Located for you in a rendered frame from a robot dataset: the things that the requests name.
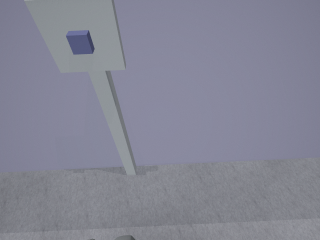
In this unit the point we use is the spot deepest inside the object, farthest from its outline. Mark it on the button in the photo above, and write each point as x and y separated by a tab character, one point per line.
80	42

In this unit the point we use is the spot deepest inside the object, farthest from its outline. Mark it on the panel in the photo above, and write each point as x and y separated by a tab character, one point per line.
54	18

